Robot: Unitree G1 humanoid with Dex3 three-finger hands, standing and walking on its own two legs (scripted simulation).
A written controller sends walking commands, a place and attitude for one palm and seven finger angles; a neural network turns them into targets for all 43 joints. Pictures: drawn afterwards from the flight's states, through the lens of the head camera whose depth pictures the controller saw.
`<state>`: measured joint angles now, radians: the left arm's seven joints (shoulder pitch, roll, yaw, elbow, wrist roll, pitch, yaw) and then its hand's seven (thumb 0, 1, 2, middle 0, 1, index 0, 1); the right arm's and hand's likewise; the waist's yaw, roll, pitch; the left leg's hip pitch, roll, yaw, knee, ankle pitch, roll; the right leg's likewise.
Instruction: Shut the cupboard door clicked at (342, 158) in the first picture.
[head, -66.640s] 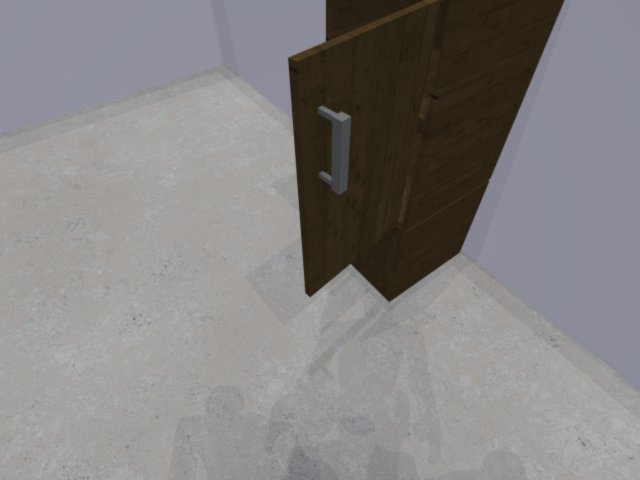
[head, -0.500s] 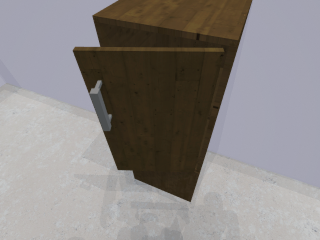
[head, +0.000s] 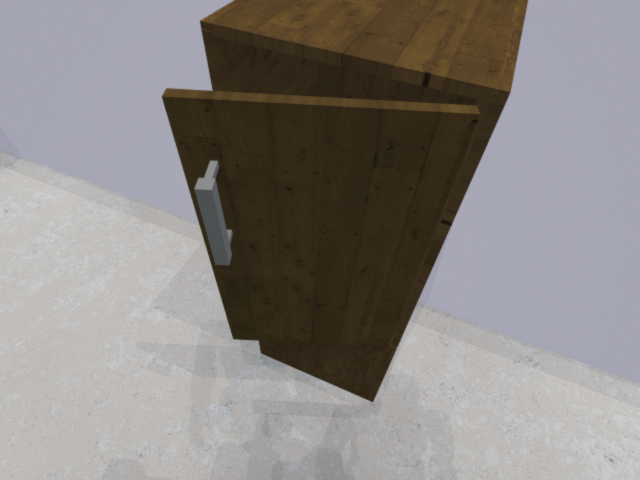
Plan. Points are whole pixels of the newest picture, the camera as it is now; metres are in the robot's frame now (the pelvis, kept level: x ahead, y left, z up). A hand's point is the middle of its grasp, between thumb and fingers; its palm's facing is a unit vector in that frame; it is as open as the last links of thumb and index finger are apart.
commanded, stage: come to a stop and stand still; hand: left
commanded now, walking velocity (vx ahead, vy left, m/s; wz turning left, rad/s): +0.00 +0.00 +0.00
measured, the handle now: (218, 215) +0.42 +0.17 +0.09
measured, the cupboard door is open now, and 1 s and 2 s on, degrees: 21 21 21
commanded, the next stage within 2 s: look again from close up in 0.10 s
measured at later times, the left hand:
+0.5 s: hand out of the picture +0.00 +0.16 -0.18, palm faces +0.02 -0.99 -0.16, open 7.4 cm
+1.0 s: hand (177, 417) +0.19 +0.18 -0.01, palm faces +0.27 -0.95 -0.15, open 7.1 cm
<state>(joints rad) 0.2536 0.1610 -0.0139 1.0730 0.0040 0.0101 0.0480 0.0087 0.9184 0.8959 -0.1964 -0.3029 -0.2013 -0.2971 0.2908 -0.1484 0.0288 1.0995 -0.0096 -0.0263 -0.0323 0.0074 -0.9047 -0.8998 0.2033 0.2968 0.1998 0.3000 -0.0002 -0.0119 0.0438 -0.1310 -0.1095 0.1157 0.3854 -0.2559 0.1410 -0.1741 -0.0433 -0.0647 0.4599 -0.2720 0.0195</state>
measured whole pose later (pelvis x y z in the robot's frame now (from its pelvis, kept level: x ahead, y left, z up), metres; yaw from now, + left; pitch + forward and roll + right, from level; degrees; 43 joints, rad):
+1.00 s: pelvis +0.00 -0.01 -0.01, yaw +6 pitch +1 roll +1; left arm 0.38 0.20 0.02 0.12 -0.14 -0.11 0.11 0.03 0.94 0.90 -0.24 -0.35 -0.24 -0.34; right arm 0.40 -0.24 0.00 0.87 0.03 -0.34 -0.02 0.02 -0.91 -0.90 0.21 0.30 0.20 0.30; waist -0.05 0.01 -0.05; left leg -0.26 -0.16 0.03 0.53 -0.30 0.08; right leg -0.36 -0.03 -0.04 0.64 -0.35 -0.03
